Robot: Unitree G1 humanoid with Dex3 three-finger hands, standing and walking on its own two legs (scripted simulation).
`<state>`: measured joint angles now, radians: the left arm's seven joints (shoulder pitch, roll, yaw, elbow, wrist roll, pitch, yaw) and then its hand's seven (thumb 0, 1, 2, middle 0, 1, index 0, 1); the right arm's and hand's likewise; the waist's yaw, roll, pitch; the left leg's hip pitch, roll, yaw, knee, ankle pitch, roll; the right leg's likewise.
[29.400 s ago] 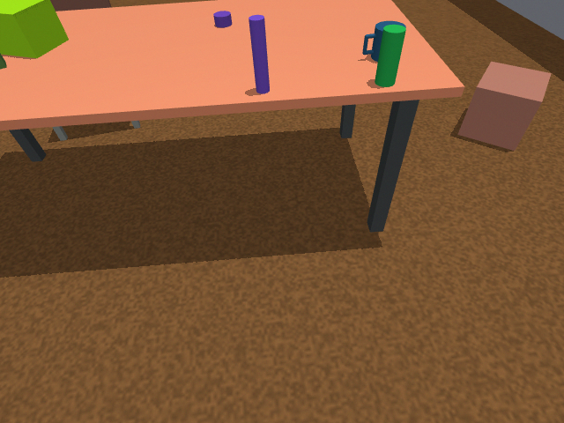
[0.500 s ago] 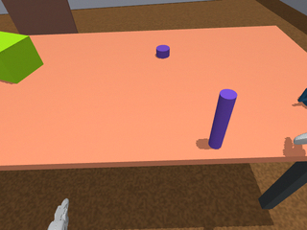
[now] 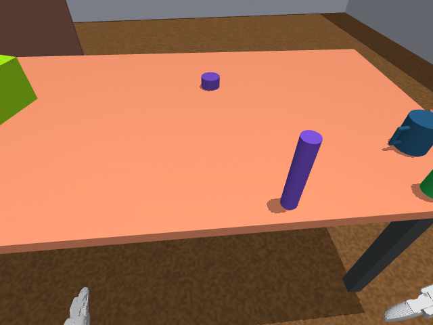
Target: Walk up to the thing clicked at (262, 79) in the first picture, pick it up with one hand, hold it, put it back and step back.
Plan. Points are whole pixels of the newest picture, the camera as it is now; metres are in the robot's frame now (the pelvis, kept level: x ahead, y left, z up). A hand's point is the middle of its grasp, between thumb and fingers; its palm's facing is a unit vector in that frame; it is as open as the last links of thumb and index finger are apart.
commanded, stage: sink last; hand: right
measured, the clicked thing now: (298, 174) +0.40 -0.17 +0.07
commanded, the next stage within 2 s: home in 0.24 s
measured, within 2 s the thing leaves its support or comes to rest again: neither
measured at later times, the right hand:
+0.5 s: hand (394, 266) +0.18 -0.23 +0.11, palm faces +0.30 +0.88 -0.36, open 17.5 cm
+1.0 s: hand (315, 319) +0.18 -0.17 -0.09, palm faces +0.04 +0.98 -0.19, open 17.6 cm
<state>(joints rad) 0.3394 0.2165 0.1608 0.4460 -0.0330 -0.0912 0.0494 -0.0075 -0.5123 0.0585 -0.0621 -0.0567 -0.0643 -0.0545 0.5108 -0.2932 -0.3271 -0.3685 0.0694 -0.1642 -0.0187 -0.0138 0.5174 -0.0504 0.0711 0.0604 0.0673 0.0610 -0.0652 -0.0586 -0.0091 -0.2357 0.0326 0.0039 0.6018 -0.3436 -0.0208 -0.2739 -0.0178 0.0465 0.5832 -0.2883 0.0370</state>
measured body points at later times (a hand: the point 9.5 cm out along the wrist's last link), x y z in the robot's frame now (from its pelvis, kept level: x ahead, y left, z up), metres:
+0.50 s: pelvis +0.00 +0.01 +0.00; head -0.01 +0.03 +0.45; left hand +0.16 +0.26 -0.06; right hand +0.16 -0.27 +0.13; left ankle -0.01 +0.13 -0.73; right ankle +0.02 -0.15 -0.73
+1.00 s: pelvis +0.01 +0.00 +0.00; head +0.03 +0.00 +0.45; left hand +0.17 +0.23 -0.08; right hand +0.17 -0.22 -0.08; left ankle -0.01 +0.13 -0.73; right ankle +0.02 -0.15 -0.73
